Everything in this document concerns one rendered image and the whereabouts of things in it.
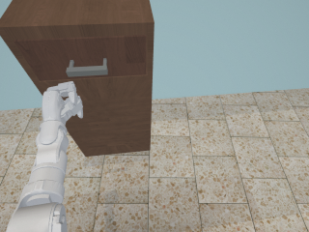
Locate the robot left forearm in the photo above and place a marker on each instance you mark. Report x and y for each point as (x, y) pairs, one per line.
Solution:
(46, 182)

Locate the robot left upper arm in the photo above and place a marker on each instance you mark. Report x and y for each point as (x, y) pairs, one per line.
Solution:
(47, 217)

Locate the drawer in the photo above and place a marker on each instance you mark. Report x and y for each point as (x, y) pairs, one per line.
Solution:
(49, 58)

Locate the left robot hand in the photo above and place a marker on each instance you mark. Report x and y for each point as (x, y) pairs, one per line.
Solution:
(54, 108)

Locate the handle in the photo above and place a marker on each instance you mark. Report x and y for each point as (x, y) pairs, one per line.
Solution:
(88, 70)

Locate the cabinet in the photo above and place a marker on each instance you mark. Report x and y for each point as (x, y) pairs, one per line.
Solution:
(117, 110)

